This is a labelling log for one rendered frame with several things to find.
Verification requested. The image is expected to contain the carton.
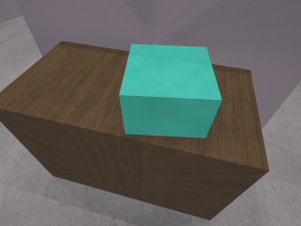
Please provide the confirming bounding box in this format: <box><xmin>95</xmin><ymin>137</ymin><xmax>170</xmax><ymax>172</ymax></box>
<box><xmin>119</xmin><ymin>44</ymin><xmax>222</xmax><ymax>138</ymax></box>

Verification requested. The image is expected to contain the pedestal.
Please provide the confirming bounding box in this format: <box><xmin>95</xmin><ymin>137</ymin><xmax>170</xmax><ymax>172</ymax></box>
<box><xmin>0</xmin><ymin>40</ymin><xmax>269</xmax><ymax>220</ymax></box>

